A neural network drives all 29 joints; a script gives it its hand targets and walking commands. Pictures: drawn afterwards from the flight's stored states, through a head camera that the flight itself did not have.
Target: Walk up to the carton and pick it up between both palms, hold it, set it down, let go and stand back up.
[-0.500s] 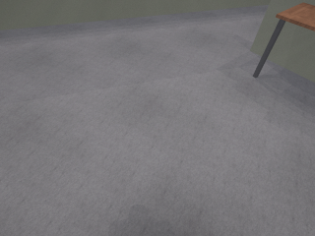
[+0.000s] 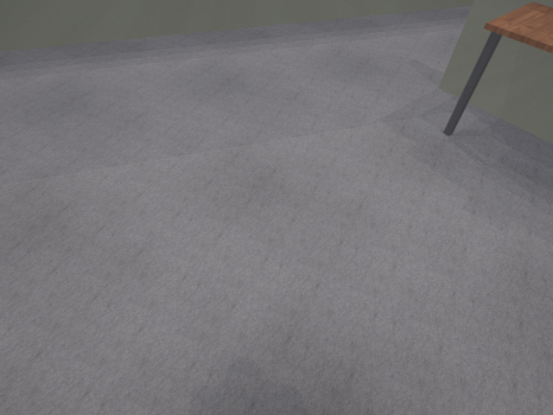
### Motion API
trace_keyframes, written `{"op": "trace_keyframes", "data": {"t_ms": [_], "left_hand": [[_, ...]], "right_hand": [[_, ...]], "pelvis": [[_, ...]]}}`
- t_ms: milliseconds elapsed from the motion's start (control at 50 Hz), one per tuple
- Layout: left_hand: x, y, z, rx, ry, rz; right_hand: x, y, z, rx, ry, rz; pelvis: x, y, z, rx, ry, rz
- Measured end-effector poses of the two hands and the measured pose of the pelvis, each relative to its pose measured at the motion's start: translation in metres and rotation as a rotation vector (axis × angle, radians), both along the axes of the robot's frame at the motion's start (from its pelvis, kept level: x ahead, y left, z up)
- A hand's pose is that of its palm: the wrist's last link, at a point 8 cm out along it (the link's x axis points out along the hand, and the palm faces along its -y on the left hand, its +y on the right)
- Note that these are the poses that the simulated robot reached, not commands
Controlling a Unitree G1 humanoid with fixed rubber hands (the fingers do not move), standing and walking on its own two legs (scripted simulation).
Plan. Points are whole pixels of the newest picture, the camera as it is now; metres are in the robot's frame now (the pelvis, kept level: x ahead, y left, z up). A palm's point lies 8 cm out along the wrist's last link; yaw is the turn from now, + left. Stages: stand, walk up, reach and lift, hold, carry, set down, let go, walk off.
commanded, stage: stand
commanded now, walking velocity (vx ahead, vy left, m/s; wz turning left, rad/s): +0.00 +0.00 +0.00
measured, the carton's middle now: out of the picture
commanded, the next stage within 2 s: walk up in 1.26 s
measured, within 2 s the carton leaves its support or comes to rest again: neither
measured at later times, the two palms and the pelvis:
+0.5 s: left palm out of the picture -0.04 +0.19 -0.15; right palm out of the picture -0.04 -0.20 -0.15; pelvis -0.01 -0.01 +0.00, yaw +0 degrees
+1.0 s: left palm out of the picture -0.05 +0.18 -0.15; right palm out of the picture -0.06 -0.20 -0.15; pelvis -0.01 -0.01 +0.00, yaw +0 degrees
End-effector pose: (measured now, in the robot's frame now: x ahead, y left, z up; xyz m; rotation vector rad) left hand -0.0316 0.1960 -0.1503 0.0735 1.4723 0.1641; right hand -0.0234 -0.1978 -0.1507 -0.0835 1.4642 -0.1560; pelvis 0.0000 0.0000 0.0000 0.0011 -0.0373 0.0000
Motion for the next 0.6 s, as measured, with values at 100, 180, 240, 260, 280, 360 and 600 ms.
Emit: {"op": "trace_keyframes", "data": {"t_ms": [100, 180, 240, 260, 280, 360, 600], "left_hand": [[0.0, -0.001, 0.0, 0.001, -0.001, 0.002], [0.002, -0.002, 0.0, -0.001, -0.014, 0.004], [0.002, -0.003, 0.0, 0.0, -0.015, 0.002], [0.001, -0.004, 0.0, 0.0, -0.015, 0.001], [0.0, -0.004, 0.001, -0.001, -0.014, 0.0], [-0.004, -0.006, 0.001, -0.003, -0.011, 0.0], [-0.015, -0.008, 0.001, -0.003, -0.004, 0.008]], "right_hand": [[-0.004, -0.001, 0.0, 0.001, 0.007, -0.001], [-0.005, -0.003, 0.0, 0.0, 0.011, 0.0], [-0.006, -0.001, -0.001, 0.006, 0.013, 0.006], [-0.006, -0.001, -0.001, 0.01, 0.015, 0.007], [-0.007, 0.0, -0.001, 0.012, 0.016, 0.007], [-0.009, 0.001, -0.001, 0.018, 0.01, -0.004], [-0.021, -0.004, 0.0, 0.011, 0.033, 0.005]], "pelvis": [[0.0, -0.002, 0.0, 0.0, -0.006, 0.002], [0.0, -0.002, 0.0, -0.001, -0.009, 0.003], [-0.001, -0.003, 0.0, -0.001, -0.01, 0.005], [-0.002, -0.003, 0.0, -0.001, -0.01, 0.006], [-0.002, -0.003, 0.0, -0.001, -0.01, 0.005], [-0.004, -0.005, 0.001, -0.002, -0.013, 0.004], [-0.01, -0.008, 0.001, -0.004, -0.015, 0.005]]}}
